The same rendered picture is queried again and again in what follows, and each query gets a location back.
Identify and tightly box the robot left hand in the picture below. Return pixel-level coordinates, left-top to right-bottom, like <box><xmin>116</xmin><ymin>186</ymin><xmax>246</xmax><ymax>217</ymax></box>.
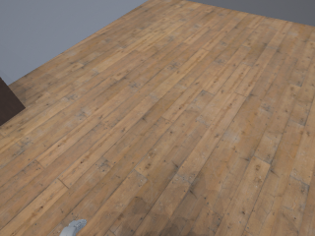
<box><xmin>59</xmin><ymin>219</ymin><xmax>87</xmax><ymax>236</ymax></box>

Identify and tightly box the cupboard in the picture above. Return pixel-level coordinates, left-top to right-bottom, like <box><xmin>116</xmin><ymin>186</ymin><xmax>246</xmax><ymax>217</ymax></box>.
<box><xmin>0</xmin><ymin>77</ymin><xmax>25</xmax><ymax>126</ymax></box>

